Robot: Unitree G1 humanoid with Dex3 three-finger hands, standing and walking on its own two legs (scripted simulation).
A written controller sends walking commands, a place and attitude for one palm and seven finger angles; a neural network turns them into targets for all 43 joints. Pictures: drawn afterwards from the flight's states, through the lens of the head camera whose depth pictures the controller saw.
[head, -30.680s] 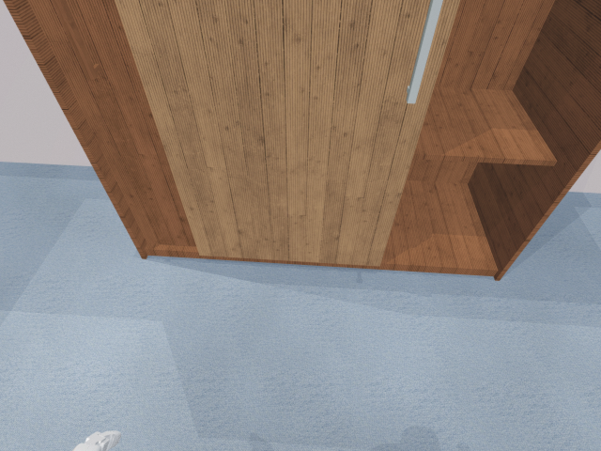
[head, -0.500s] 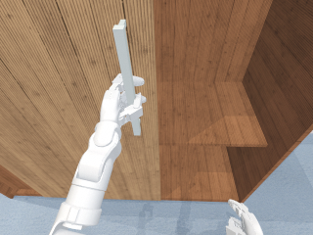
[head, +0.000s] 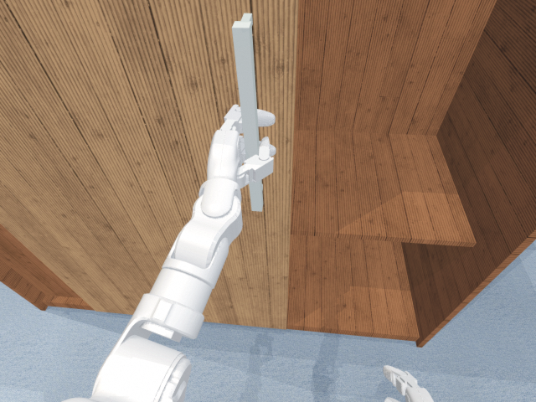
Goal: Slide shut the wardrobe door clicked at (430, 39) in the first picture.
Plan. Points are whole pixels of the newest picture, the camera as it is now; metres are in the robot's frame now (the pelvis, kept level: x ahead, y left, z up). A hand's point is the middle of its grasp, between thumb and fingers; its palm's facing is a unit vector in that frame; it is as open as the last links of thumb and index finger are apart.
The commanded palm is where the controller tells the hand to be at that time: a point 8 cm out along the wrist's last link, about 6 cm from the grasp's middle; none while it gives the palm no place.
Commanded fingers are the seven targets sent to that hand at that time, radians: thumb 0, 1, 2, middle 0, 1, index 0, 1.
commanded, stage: tug the door sideways, standing still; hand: left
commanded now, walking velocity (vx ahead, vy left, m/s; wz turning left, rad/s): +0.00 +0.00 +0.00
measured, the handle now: (253, 131) +0.45 +0.06 +0.18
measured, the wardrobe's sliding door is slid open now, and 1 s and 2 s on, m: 0.47 0.47 0.38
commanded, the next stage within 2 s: step sideways, sliding the door along in 0.24 s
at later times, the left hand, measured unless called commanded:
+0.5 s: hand (262, 164) +0.40 +0.05 +0.16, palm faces -0.08 -0.99 -0.14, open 5.9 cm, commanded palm +0.39 +0.07 +0.17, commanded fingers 0.00 0.90 0.90 -0.45 -1.40 -0.45 -1.40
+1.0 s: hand (272, 163) +0.41 +0.03 +0.16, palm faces +0.12 -0.99 -0.07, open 6.0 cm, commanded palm +0.39 +0.01 +0.16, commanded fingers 0.00 0.90 0.90 -0.45 -1.40 -0.45 -1.40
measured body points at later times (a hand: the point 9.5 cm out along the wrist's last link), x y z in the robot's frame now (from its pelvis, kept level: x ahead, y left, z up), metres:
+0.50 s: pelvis -0.02 +0.00 -0.01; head +0.01 -0.02 +0.44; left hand +0.40 +0.10 +0.17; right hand +0.11 -0.23 -0.13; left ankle -0.05 +0.10 -0.74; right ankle -0.01 -0.10 -0.74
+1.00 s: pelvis +0.01 -0.10 -0.02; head +0.11 -0.10 +0.42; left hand +0.40 +0.08 +0.16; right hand +0.25 -0.29 -0.13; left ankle -0.03 +0.08 -0.74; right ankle +0.07 -0.23 -0.72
